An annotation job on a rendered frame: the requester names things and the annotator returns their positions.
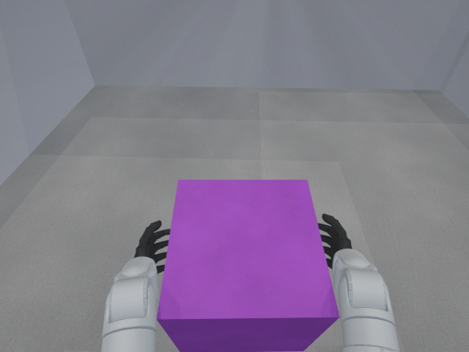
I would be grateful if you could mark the robot left hand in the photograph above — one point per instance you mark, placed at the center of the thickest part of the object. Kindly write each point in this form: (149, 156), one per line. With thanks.
(147, 247)

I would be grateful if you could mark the right robot forearm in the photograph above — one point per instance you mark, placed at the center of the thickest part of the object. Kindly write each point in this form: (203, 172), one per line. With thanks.
(365, 307)

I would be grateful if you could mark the carton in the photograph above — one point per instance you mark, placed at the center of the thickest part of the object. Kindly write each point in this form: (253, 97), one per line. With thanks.
(245, 268)

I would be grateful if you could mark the robot right hand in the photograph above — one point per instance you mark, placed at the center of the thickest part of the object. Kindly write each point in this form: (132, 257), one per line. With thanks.
(337, 238)

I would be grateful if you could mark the left robot forearm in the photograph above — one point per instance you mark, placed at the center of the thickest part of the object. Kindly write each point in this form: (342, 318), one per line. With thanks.
(130, 319)

